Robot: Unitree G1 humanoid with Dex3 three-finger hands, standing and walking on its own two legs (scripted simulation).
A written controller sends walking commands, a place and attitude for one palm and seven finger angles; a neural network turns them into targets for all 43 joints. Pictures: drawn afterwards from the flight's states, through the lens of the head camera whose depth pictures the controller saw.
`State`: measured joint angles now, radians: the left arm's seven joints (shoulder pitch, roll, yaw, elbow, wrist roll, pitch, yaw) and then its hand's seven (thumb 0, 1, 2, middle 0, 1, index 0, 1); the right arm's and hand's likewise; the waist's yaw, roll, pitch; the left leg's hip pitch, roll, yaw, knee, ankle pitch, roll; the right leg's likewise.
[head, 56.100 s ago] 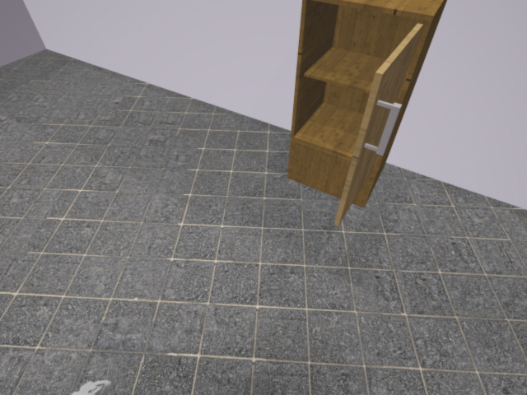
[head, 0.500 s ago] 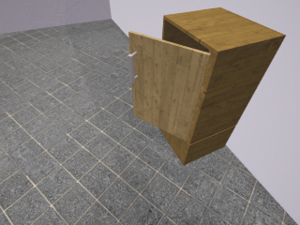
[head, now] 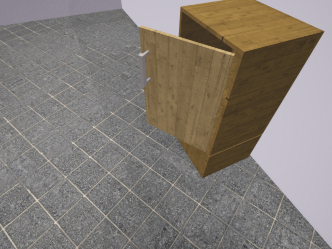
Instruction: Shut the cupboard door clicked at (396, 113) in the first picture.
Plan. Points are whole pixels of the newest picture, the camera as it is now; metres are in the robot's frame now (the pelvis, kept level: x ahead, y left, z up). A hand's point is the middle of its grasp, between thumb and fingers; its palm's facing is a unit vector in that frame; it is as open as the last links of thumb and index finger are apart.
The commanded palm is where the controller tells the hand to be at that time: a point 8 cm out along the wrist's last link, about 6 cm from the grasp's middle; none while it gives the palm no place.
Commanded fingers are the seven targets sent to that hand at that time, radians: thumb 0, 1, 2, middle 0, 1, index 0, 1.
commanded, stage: look to check the result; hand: left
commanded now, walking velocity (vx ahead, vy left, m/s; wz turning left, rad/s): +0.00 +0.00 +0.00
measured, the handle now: (145, 68) +0.85 +0.14 -0.05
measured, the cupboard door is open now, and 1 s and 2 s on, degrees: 32 32 32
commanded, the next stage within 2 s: walk to a spot facing it in 0.22 s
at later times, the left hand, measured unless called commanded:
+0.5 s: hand out of the picture -0.02 +0.15 -0.18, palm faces +0.08 -0.98 -0.16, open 7.4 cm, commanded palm none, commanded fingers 0.00 0.90 0.90 -0.20 -0.30 -0.20 -0.30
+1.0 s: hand out of the picture +0.07 +0.24 -0.16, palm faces +0.31 -0.91 -0.27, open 7.4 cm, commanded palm none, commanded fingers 0.00 0.90 0.90 -0.20 -0.30 -0.20 -0.30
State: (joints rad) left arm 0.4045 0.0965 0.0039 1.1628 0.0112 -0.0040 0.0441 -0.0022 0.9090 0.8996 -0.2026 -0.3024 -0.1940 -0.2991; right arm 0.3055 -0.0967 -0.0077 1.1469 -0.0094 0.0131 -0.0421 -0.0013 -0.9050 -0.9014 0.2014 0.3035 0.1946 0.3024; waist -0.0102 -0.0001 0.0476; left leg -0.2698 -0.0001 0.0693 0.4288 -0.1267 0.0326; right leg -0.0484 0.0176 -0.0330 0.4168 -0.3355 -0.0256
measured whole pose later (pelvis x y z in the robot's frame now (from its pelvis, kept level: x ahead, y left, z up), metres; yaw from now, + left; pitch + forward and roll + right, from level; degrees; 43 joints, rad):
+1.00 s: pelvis +0.01 +0.00 +0.00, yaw +19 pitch +2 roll -2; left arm 0.10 0.25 0.08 0.87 0.03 0.05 0.02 0.00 0.91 0.90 -0.20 -0.30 -0.19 -0.30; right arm 0.19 -0.22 -0.06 0.94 -0.03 0.04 -0.01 0.00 -0.90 -0.90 0.20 0.30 0.20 0.30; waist -0.04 0.01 0.09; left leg -0.38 -0.06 -0.09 0.47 -0.12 0.05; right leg -0.45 -0.04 0.03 0.94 -0.41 0.06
